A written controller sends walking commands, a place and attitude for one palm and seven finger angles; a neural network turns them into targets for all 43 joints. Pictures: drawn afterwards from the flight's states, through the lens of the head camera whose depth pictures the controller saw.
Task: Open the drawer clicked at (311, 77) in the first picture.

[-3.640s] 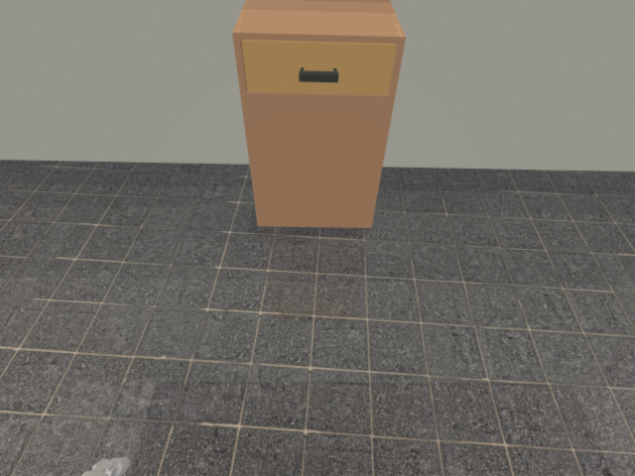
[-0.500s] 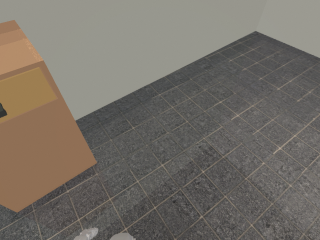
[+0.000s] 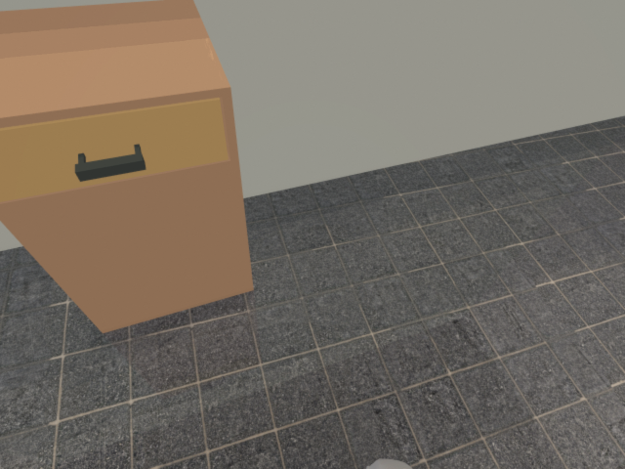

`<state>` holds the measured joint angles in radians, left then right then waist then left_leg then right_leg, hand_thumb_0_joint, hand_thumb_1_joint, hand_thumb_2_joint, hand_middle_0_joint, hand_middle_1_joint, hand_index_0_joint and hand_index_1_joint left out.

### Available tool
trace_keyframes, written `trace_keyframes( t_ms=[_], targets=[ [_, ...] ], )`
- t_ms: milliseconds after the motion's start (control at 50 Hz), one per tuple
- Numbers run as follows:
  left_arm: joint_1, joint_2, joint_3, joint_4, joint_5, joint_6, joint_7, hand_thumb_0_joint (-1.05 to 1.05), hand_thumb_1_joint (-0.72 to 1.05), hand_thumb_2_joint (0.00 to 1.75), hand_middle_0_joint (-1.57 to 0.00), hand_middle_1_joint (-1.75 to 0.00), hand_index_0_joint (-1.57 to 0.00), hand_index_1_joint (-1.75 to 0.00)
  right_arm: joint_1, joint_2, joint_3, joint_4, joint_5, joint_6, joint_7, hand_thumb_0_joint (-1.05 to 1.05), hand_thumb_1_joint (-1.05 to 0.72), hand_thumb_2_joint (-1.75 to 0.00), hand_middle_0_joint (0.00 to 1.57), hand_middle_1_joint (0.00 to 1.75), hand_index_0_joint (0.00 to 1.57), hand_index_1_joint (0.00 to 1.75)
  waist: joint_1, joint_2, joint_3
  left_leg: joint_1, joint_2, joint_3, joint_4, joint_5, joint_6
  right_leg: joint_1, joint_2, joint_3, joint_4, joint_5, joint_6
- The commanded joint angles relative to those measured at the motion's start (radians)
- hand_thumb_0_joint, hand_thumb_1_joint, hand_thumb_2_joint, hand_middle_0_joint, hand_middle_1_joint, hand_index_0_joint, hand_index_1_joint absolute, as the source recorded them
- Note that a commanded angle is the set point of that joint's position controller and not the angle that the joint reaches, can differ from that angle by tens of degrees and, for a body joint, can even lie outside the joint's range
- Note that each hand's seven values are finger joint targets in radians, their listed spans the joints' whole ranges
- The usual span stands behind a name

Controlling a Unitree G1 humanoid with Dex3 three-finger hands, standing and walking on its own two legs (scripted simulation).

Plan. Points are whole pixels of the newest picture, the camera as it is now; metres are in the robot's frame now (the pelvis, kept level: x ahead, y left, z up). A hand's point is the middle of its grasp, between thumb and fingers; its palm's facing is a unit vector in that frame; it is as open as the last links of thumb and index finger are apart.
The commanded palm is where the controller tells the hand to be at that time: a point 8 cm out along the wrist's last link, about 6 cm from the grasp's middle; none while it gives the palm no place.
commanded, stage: turn to face it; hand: left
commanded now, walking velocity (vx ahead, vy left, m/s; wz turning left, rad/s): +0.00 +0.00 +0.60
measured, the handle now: (110, 160) +0.65 +0.44 -0.06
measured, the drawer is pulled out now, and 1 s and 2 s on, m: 0.00 0.00 0.00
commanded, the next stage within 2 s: take the last steps up to it in 0.46 s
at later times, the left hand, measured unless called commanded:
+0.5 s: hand out of the picture +0.00 +0.12 -0.15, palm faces +0.30 -0.91 -0.27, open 7.4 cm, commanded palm none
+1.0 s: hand out of the picture -0.05 +0.16 -0.18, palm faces +0.38 -0.91 -0.18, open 7.4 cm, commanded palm none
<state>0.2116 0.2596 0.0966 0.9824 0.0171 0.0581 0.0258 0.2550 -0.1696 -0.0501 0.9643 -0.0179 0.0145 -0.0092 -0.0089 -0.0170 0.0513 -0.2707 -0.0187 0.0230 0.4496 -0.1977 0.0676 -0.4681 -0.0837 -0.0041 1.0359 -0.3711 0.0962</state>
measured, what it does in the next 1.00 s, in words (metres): steps on the spot, turning left: right foot, then left foot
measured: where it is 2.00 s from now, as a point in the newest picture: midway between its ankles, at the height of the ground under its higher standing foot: (287, 445)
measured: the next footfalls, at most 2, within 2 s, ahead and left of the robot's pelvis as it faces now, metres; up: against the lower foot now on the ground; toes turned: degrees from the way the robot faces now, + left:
right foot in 0.24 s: +0.04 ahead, -0.16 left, +0.00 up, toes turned +7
left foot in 0.72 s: -0.07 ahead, +0.06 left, +0.00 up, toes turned +24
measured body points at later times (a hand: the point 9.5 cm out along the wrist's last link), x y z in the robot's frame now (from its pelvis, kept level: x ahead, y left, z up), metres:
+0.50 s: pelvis -0.02 -0.08 +0.00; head +0.00 -0.10 +0.45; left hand -0.02 +0.17 -0.13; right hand +0.12 -0.32 -0.16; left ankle -0.08 +0.08 -0.66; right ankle +0.00 -0.17 -0.74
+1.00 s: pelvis +0.00 -0.02 +0.00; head +0.00 -0.01 +0.45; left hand -0.07 +0.21 -0.16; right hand +0.07 -0.25 -0.15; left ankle -0.11 +0.05 -0.74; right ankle +0.11 -0.14 -0.68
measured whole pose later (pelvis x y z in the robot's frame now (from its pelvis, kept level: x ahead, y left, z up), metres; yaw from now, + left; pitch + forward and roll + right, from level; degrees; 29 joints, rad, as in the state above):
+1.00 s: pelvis +0.00 -0.02 +0.00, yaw +20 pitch -2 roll +0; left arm 0.28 0.21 0.04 1.06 0.03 0.02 -0.02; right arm 0.35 -0.16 -0.03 1.07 -0.02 -0.03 -0.02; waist 0.01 -0.04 0.04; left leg 0.01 -0.01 0.07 0.32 -0.30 0.03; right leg -0.51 -0.12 -0.06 0.95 -0.26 0.04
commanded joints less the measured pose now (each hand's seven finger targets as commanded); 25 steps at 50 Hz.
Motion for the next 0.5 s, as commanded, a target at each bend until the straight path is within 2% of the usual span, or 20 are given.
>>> trace_keyframes(
  t_ms=[0,40,80,120,160,180,200,220,240,260,280,300,320,340,360,440,480],
  targets=[
    [-0.074,0.040,0.000,-0.114,-0.008,-0.024,-0.002,0.00,0.90,0.90,-0.20,-0.30,-0.20,-0.30,0.049,-0.224,-0.059,-0.050,-0.004,-0.006,-0.008,0.00,-0.90,-0.90,0.20,0.30,0.20,0.30,-0.036,0.162,-0.094,0.179,0.259,-0.324,-0.129,0.282,0.109,-0.078,0.010,0.006,-0.086,-0.045,0.006],
    [-0.087,0.044,-0.003,-0.124,-0.009,-0.026,-0.001,0.00,0.90,0.90,-0.20,-0.30,-0.20,-0.30,0.043,-0.234,-0.064,-0.054,-0.005,-0.001,-0.006,0.00,-0.90,-0.90,0.20,0.30,0.20,0.30,-0.040,0.174,-0.101,0.166,0.256,-0.364,-0.120,0.276,0.115,-0.045,0.024,0.011,-0.145,-0.066,-0.001],
    [-0.067,0.039,-0.006,-0.126,-0.012,-0.027,0.001,0.00,0.90,0.90,-0.20,-0.30,-0.20,-0.30,0.017,-0.244,-0.068,-0.064,-0.007,0.005,-0.004,0.00,-0.90,-0.90,0.20,0.30,0.20,0.30,-0.032,0.171,-0.112,0.126,0.242,-0.386,-0.107,0.263,0.113,0.026,0.043,0.008,-0.219,-0.067,-0.012],
    [-0.028,0.038,-0.007,-0.126,-0.015,-0.030,0.003,0.00,0.90,0.90,-0.20,-0.30,-0.20,-0.30,-0.020,-0.252,-0.072,-0.079,-0.009,0.011,0.000,0.00,-0.90,-0.90,0.20,0.30,0.20,0.30,-0.013,0.193,-0.112,0.062,0.224,-0.399,-0.097,0.239,0.102,0.114,0.063,0.000,-0.308,-0.047,-0.024],
    [0.030,0.050,-0.006,-0.119,-0.017,-0.037,0.007,0.00,0.90,0.90,-0.20,-0.30,-0.20,-0.30,-0.057,-0.249,-0.073,-0.097,-0.005,0.015,0.005,0.00,-0.90,-0.90,0.20,0.30,0.20,0.30,0.016,0.182,-0.123,-0.013,0.190,-0.396,-0.059,0.204,0.073,0.242,0.072,-0.010,-0.466,0.045,-0.033],
    [0.067,0.064,-0.001,-0.113,-0.015,-0.045,0.009,0.00,0.90,0.90,-0.20,-0.30,-0.20,-0.30,-0.073,-0.234,-0.072,-0.104,0.001,0.017,0.008,0.00,-0.90,-0.90,0.20,0.30,0.20,0.30,0.037,0.147,-0.133,-0.084,0.151,-0.369,-0.011,0.137,0.034,0.354,0.055,-0.007,-0.616,0.132,-0.040],
    [0.088,0.129,0.011,-0.115,-0.003,-0.055,0.015,0.00,0.90,0.90,-0.20,-0.30,-0.20,-0.30,-0.058,-0.180,-0.066,-0.113,0.010,0.019,0.013,0.00,-0.90,-0.90,0.20,0.30,0.20,0.30,0.048,-0.038,-0.140,-0.241,0.063,-0.276,0.139,-0.049,-0.033,0.489,-0.103,0.138,-0.758,0.078,-0.086],
    [0.074,0.220,0.024,-0.133,0.013,-0.057,0.017,0.00,0.90,0.90,-0.20,-0.30,-0.20,-0.30,-0.065,-0.125,-0.057,-0.144,0.009,0.018,0.013,0.00,-0.90,-0.90,0.20,0.30,0.20,0.30,0.054,-0.321,-0.092,-0.396,-0.079,-0.072,0.409,-0.348,-0.113,0.462,-0.377,0.426,-0.828,0.090,-0.202],
    [0.037,0.215,0.016,-0.156,0.002,-0.050,0.019,0.00,0.90,0.90,-0.20,-0.30,-0.20,-0.30,-0.082,-0.189,-0.071,-0.143,-0.003,0.023,0.012,0.00,-0.90,-0.90,0.20,0.30,0.20,0.30,0.046,-0.209,-0.081,-0.323,-0.022,-0.113,0.596,-0.376,-0.101,0.292,-0.427,0.386,-0.821,0.127,-0.254],
    [-0.038,0.152,0.010,-0.168,0.001,-0.055,0.022,0.00,0.90,0.90,-0.20,-0.30,-0.20,-0.30,-0.078,-0.186,-0.071,-0.125,-0.008,0.035,0.018,0.00,-0.90,-0.90,0.20,0.30,0.20,0.30,0.007,-0.165,-0.030,-0.320,0.008,-0.139,0.676,-0.300,-0.094,0.224,-0.345,0.283,-0.824,0.090,-0.242],
    [-0.081,0.133,0.002,-0.172,0.000,-0.057,0.017,0.00,0.90,0.90,-0.20,-0.30,-0.20,-0.30,-0.066,-0.172,-0.070,-0.104,-0.009,0.042,0.023,0.00,-0.90,-0.90,0.20,0.30,0.20,0.30,-0.016,-0.155,0.005,-0.318,0.016,-0.112,0.730,-0.248,-0.103,0.203,-0.282,0.226,-0.804,0.128,-0.217],
    [-0.094,0.107,-0.010,-0.175,-0.001,-0.061,0.012,0.00,0.90,0.90,-0.20,-0.30,-0.20,-0.30,-0.048,-0.169,-0.067,-0.087,-0.010,0.044,0.028,0.00,-0.90,-0.90,0.20,0.30,0.20,0.30,-0.028,-0.126,0.024,-0.313,0.028,-0.087,0.765,-0.191,-0.113,0.206,-0.233,0.138,-0.770,0.208,-0.200],
    [-0.079,0.090,-0.017,-0.171,-0.001,-0.067,0.009,0.00,0.90,0.90,-0.20,-0.30,-0.20,-0.30,-0.041,-0.161,-0.063,-0.081,-0.009,0.044,0.031,0.00,-0.90,-0.90,0.20,0.30,0.20,0.30,-0.026,-0.129,0.027,-0.314,0.032,-0.068,0.774,-0.161,-0.122,0.222,-0.211,0.086,-0.751,0.284,-0.196],
    [-0.060,0.083,-0.018,-0.161,0.000,-0.071,0.011,0.00,0.90,0.90,-0.20,-0.30,-0.20,-0.30,-0.034,-0.152,-0.060,-0.079,-0.005,0.042,0.032,0.00,-0.90,-0.90,0.20,0.30,0.20,0.30,-0.026,-0.131,0.014,-0.314,0.032,-0.059,0.756,-0.151,-0.128,0.256,-0.202,0.056,-0.734,0.360,-0.192],
    [-0.029,0.087,-0.018,-0.153,0.002,-0.073,0.010,0.00,0.90,0.90,-0.20,-0.30,-0.20,-0.30,-0.041,-0.145,-0.056,-0.077,-0.005,0.042,0.032,0.00,-0.90,-0.90,0.20,0.30,0.20,0.30,-0.012,-0.143,-0.005,-0.308,0.036,-0.047,0.733,-0.148,-0.135,0.296,-0.199,0.033,-0.722,0.408,-0.191],
    [0.079,0.102,-0.016,-0.113,0.006,-0.073,0.010,0.00,0.90,0.90,-0.20,-0.30,-0.20,-0.30,-0.124,-0.140,-0.045,-0.088,-0.001,0.045,0.027,0.00,-0.90,-0.90,0.20,0.30,0.20,0.30,0.038,-0.163,-0.022,-0.280,0.046,-0.017,0.612,-0.197,-0.146,0.375,-0.228,0.028,-0.700,0.531,-0.216],
    [0.104,0.119,-0.013,-0.102,0.012,-0.071,0.009,0.00,0.90,0.90,-0.20,-0.30,-0.20,-0.30,-0.154,-0.131,-0.037,-0.093,0.002,0.044,0.026,0.00,-0.90,-0.90,0.20,0.30,0.20,0.30,0.049,-0.156,-0.028,-0.239,0.046,-0.002,0.534,-0.230,-0.144,0.372,-0.240,0.030,-0.692,0.557,-0.231]
  ],
)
